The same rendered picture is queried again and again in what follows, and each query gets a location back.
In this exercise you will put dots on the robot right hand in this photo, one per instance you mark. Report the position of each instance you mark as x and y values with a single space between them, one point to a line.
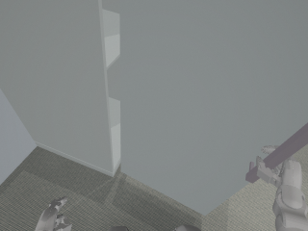
289 172

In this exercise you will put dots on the handle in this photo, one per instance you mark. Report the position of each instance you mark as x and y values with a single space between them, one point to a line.
288 148

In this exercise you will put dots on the right robot forearm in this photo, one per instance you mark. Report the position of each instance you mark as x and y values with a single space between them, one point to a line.
290 209

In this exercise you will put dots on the fridge door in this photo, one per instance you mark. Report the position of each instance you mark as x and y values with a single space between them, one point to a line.
204 85

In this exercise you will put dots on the robot left hand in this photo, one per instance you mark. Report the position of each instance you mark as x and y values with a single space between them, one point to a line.
49 219

